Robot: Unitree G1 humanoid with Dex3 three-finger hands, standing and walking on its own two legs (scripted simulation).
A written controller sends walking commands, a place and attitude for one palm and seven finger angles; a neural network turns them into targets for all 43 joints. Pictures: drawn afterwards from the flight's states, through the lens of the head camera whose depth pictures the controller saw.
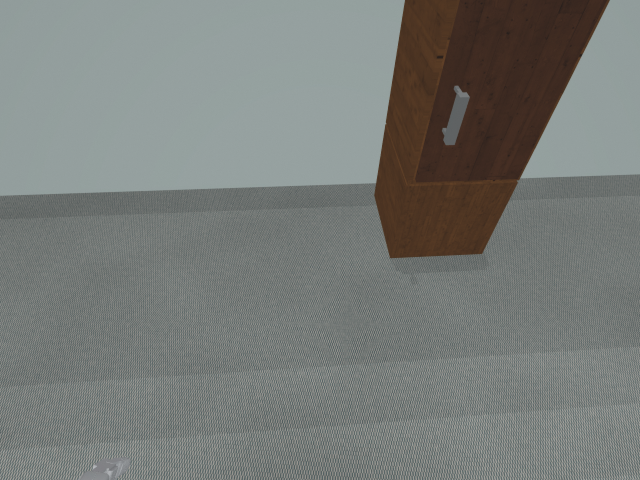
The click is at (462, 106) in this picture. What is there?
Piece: cupboard door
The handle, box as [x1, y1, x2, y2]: [442, 86, 469, 144]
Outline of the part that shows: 458,86 454,86 456,97 447,128 442,129 444,134 443,140 445,144 454,144 469,98 466,92 462,92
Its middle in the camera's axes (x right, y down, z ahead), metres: +0.37 -0.34 +1.08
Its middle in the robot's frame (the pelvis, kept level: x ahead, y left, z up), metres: +1.05 -0.32 -0.08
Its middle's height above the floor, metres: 0.69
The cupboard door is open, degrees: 0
